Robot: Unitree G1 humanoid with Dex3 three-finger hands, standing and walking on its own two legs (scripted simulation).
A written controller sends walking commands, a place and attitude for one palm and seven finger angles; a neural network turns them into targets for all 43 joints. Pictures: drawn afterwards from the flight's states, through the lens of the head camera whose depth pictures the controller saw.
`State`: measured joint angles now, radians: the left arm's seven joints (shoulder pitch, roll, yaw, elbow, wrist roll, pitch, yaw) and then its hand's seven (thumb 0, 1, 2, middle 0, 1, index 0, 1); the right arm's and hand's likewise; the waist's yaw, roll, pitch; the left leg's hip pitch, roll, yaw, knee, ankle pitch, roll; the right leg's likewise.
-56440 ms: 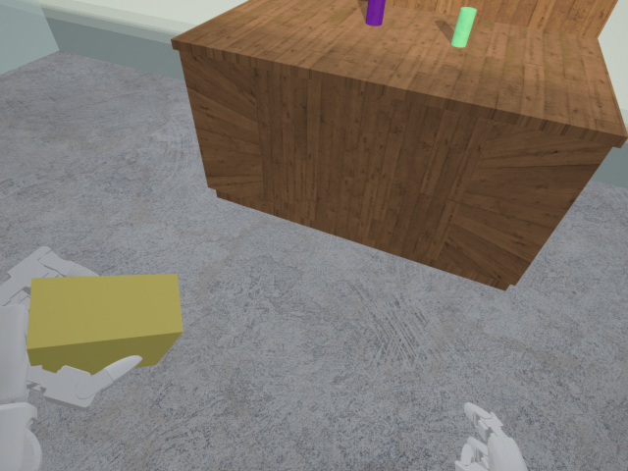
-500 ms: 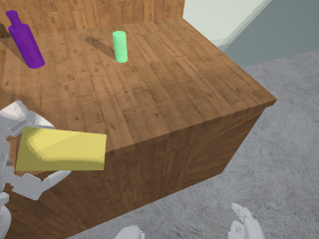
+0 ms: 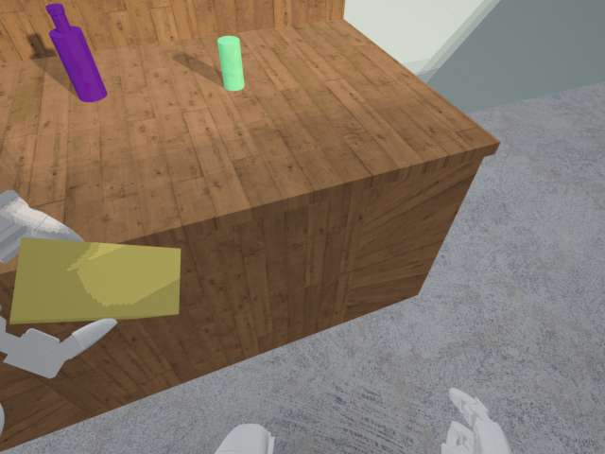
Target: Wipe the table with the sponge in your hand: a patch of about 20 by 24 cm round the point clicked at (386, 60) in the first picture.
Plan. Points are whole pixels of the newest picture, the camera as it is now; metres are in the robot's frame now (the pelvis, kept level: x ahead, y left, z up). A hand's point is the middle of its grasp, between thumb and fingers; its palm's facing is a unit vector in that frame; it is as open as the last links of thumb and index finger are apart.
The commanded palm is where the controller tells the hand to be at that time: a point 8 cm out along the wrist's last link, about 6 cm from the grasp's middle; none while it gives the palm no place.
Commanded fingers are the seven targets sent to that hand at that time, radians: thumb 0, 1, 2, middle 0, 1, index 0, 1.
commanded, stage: stop stepping back and stand still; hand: left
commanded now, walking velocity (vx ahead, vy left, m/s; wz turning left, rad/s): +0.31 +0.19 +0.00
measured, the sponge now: (114, 287) +0.23 +0.20 +0.18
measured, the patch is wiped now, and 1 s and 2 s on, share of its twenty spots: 1.00 1.00 1.00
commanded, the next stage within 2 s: stand and wait in 1.52 s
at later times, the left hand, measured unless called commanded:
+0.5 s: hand out of the picture +0.08 +0.23 +0.20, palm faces +0.47 -0.80 -0.37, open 10.0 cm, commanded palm +0.02 +0.27 +0.22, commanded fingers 0.00 0.10 1.30 -1.20 -1.60 -1.20 -1.60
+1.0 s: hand out of the picture +0.05 +0.20 +0.20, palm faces +0.44 -0.83 -0.35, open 10.0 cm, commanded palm +0.00 +0.25 +0.22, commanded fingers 0.00 0.10 1.30 -1.20 -1.60 -1.20 -1.60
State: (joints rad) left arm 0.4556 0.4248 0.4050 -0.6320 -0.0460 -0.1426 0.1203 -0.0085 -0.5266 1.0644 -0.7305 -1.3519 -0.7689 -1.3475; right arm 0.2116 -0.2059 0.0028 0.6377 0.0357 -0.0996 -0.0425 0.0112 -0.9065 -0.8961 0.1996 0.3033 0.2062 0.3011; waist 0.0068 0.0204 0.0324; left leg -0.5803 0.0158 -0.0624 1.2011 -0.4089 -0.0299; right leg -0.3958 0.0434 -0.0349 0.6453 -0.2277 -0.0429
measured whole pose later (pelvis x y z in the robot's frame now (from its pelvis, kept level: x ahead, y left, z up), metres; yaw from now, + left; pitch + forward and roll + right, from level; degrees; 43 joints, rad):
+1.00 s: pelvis -0.14 -0.05 +0.00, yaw +5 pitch -1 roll -2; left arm 0.45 0.36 0.33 -0.58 -0.04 -0.12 0.11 -0.01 -0.53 1.07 -0.73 -1.36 -0.77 -1.35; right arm 0.22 -0.23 0.00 0.68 0.02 -0.09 -0.05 0.01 -0.91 -0.90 0.20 0.30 0.21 0.30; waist 0.00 0.01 -0.03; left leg -0.41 0.03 -0.01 0.86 -0.39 0.04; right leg -0.33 0.00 -0.05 0.63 -0.28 0.00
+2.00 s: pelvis -0.12 -0.03 +0.02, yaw +4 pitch -1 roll -1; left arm 0.46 0.36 0.33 -0.50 -0.04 -0.14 0.15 -0.01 -0.53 1.07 -0.73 -1.36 -0.77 -1.35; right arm 0.19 -0.22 0.01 0.62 0.01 -0.08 -0.07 0.01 -0.91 -0.90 0.20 0.30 0.20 0.30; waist 0.00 0.01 0.00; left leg -0.23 0.02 0.01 0.48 -0.23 0.01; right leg -0.21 0.00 0.00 0.41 -0.19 0.02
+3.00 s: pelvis -0.12 -0.04 +0.02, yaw +4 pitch -1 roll -1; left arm 0.47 0.36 0.33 -0.50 -0.05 -0.13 0.15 -0.01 -0.53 1.07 -0.73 -1.36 -0.77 -1.35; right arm 0.18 -0.22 0.01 0.61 0.01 -0.08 -0.06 0.01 -0.91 -0.90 0.20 0.30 0.20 0.30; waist 0.00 0.03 0.01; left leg -0.23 0.02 0.01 0.48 -0.24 0.00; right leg -0.21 0.00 0.00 0.42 -0.20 0.01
